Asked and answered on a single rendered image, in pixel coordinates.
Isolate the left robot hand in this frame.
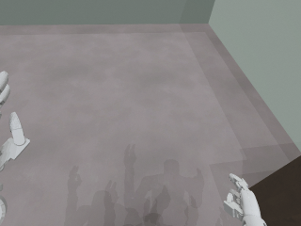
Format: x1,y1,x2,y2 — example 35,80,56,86
0,71,30,171

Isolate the right robot forearm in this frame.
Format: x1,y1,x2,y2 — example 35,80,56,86
242,215,267,226

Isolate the counter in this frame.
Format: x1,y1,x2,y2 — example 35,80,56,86
249,155,301,226

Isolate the right robot hand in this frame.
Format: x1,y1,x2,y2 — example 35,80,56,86
224,173,261,221

